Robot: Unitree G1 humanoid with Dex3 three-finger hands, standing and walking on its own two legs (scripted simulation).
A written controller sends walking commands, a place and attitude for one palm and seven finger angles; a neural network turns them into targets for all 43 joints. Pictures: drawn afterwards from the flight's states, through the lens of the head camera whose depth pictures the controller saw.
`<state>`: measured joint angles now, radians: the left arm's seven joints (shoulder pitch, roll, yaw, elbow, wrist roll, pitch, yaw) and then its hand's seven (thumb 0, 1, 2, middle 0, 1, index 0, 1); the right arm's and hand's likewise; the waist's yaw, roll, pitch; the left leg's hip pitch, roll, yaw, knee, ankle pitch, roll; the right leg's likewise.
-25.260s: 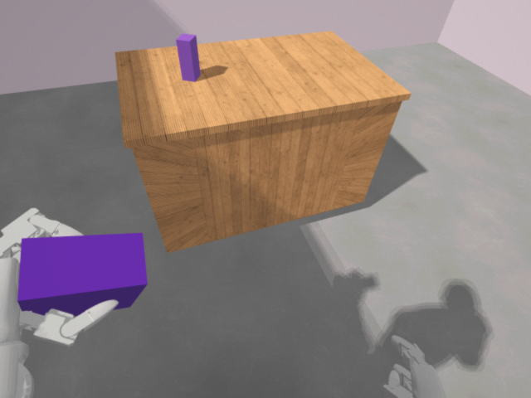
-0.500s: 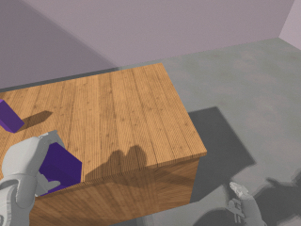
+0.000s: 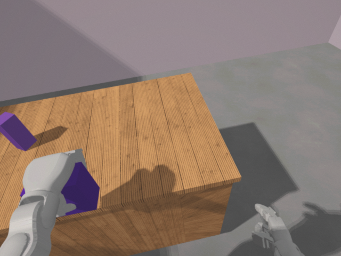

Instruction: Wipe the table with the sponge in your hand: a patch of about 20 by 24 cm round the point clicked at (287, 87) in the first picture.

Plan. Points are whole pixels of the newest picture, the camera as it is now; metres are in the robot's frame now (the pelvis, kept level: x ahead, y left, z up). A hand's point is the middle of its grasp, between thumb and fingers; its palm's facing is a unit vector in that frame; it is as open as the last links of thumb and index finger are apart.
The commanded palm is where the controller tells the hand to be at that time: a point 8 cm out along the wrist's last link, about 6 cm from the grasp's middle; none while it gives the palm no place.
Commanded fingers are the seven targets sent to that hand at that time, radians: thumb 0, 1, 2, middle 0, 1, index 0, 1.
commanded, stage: turn the palm down, sponge in hand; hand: left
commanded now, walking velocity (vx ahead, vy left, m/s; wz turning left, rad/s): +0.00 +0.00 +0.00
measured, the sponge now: (68, 195) +0.21 +0.29 +0.05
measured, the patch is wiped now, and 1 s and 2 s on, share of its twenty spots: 0.00 0.00 0.00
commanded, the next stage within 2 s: move the sponge above the wiping area in 0.24 s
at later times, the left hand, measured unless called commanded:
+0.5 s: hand (65, 180) +0.22 +0.28 +0.09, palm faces +0.00 -0.06 -1.00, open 9.9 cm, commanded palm +0.20 +0.28 +0.15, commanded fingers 0.00 0.10 1.30 -1.20 -1.60 -1.20 -1.60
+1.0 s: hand (64, 173) +0.24 +0.31 +0.08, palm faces -0.01 -0.05 -1.00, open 9.9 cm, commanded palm +0.22 +0.30 +0.13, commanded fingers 0.00 0.10 1.30 -1.20 -1.60 -1.20 -1.60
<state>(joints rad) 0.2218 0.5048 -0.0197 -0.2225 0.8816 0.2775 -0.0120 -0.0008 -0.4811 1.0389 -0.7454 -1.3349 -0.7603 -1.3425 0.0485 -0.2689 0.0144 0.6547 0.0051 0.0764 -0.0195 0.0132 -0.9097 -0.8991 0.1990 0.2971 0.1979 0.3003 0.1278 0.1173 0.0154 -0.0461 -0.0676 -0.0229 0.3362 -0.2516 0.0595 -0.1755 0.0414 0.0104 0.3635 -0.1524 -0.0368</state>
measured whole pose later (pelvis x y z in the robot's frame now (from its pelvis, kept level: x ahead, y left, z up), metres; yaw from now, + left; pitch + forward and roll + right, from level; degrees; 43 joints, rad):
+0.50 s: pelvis +0.00 -0.01 +0.00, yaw +0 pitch -2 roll +0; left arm 0.18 0.52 0.00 -0.16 0.89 0.26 0.01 0.00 -0.48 1.04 -0.74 -1.34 -0.76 -1.34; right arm 0.05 -0.27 0.02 0.67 0.02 0.08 -0.03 0.01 -0.91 -0.90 0.20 0.30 0.20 0.30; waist 0.13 0.10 0.02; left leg -0.05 -0.06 -0.02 0.34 -0.26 0.05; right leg -0.18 0.05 0.01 0.37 -0.15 -0.05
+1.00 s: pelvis +0.00 -0.01 +0.00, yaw +0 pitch +0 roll +0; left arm 0.08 0.52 0.03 0.00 0.90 0.21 0.05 0.00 -0.48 1.04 -0.74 -1.34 -0.76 -1.35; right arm 0.07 -0.27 0.00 0.69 0.03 0.07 -0.05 0.01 -0.91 -0.90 0.20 0.30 0.20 0.30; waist 0.12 0.09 0.01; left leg -0.09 -0.06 -0.02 0.36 -0.26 0.05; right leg -0.22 0.05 0.01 0.38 -0.16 -0.05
